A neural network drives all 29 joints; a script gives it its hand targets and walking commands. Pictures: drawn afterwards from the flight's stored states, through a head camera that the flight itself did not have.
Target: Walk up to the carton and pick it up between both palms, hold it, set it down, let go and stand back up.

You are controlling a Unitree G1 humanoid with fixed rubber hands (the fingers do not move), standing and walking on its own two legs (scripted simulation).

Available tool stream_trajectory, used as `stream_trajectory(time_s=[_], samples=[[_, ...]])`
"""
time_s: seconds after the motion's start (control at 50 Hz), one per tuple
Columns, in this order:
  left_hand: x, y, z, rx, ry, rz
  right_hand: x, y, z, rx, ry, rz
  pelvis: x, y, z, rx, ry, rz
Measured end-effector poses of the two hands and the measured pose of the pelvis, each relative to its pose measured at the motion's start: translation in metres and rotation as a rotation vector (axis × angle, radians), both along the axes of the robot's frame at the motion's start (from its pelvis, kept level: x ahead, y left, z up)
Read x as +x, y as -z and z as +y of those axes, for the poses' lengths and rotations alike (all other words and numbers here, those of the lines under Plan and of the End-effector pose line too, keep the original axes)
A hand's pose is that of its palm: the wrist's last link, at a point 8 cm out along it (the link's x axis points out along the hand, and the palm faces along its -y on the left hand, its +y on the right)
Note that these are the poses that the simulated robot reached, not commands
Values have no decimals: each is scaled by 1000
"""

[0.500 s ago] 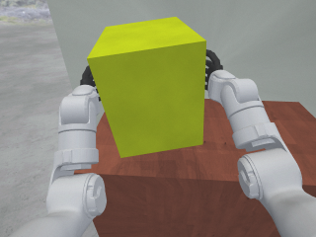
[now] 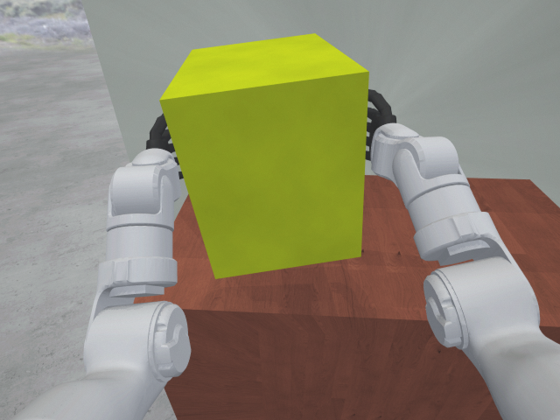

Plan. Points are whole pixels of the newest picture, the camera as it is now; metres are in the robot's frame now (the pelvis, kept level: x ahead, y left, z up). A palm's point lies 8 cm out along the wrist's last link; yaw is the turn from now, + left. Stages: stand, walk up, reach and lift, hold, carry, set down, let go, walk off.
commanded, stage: hold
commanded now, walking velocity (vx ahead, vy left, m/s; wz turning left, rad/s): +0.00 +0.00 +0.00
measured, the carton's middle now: (269, 144) +0.43 +0.01 +0.25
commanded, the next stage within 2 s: none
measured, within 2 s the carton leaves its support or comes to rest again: neither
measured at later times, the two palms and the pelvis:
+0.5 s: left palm (161, 165) +0.37 +0.16 +0.26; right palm (380, 139) +0.37 -0.14 +0.28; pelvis +0.00 +0.00 +0.00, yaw +0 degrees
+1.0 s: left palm (158, 162) +0.37 +0.16 +0.26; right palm (378, 139) +0.37 -0.14 +0.28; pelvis +0.01 +0.00 +0.00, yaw +0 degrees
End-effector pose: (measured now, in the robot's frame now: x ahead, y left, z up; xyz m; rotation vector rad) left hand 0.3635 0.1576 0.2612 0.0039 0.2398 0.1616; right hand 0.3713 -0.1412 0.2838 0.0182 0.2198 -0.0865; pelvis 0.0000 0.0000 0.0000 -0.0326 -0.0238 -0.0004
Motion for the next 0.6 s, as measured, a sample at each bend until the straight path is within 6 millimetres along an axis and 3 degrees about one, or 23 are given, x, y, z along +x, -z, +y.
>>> stream_trajectory(time_s=[0.6], samples=[[5,6,1,-4,16,2,2,0,1,3,17,5,3,0,2,-3,-4,9]])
